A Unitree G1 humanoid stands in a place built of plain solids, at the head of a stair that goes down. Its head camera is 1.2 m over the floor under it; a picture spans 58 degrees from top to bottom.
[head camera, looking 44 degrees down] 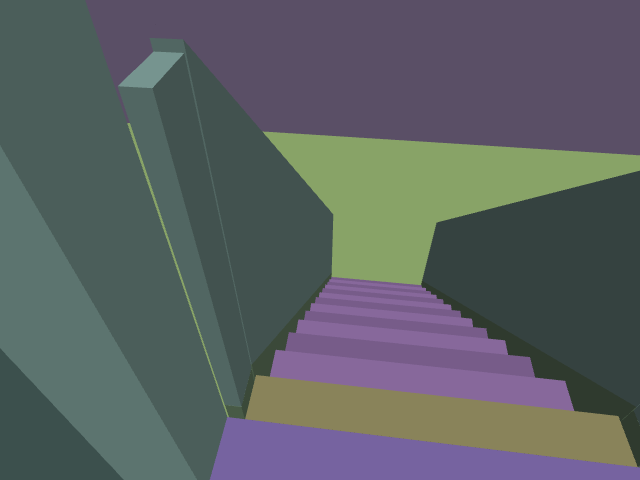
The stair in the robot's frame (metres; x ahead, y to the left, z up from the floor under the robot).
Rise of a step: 0.22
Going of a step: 0.22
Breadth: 1.04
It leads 7 degrees to the right of straight ahead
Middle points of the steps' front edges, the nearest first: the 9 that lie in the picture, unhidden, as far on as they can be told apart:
0.60 -0.32 0.00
0.82 -0.35 -0.22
1.04 -0.38 -0.44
1.27 -0.40 -0.65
1.49 -0.43 -0.87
1.71 -0.46 -1.09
1.93 -0.49 -1.31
2.16 -0.51 -1.53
2.38 -0.54 -1.74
